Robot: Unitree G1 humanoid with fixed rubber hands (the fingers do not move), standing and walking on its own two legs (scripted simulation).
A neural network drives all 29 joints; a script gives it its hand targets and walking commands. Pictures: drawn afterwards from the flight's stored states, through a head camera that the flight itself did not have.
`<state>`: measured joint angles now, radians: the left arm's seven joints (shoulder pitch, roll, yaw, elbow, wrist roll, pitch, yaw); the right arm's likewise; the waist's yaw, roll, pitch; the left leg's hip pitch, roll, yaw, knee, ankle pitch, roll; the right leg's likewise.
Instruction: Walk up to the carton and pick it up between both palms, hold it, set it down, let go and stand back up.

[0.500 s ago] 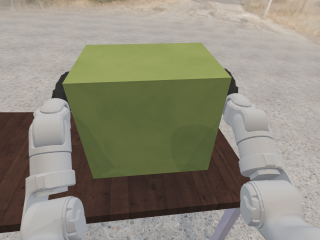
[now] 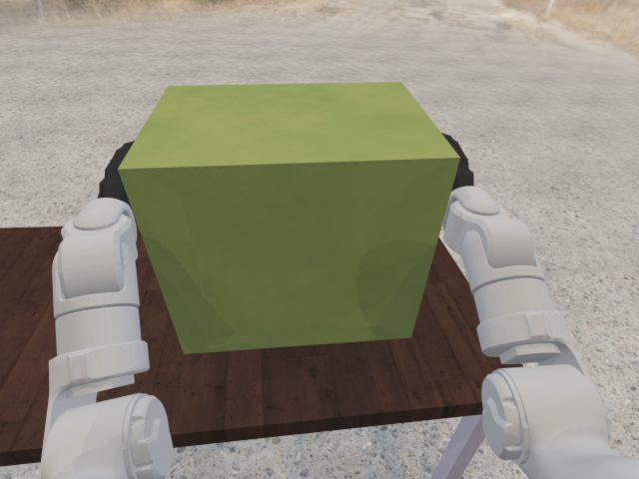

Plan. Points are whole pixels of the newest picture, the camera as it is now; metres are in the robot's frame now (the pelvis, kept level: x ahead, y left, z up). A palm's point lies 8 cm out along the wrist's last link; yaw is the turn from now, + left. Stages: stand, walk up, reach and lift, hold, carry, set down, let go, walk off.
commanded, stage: hold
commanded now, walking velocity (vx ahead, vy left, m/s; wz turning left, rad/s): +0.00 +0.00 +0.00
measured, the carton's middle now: (294, 216) +0.39 +0.01 +0.20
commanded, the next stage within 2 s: set down in 0.94 s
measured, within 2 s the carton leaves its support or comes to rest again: neither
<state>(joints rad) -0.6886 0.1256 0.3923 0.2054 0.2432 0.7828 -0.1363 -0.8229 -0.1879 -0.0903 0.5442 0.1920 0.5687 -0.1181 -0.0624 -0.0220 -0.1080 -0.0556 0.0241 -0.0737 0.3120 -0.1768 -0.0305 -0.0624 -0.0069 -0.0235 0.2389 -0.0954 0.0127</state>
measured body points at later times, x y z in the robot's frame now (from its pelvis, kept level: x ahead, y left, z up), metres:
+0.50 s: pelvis +0.00 +0.02 +0.00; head -0.07 +0.04 +0.44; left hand +0.38 +0.18 +0.24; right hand +0.36 -0.21 +0.23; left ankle +0.00 +0.14 -0.75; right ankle +0.03 -0.13 -0.75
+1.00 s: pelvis -0.01 +0.01 +0.00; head -0.08 +0.03 +0.44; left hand +0.39 +0.19 +0.23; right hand +0.37 -0.20 +0.24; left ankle +0.00 +0.14 -0.75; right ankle +0.03 -0.13 -0.75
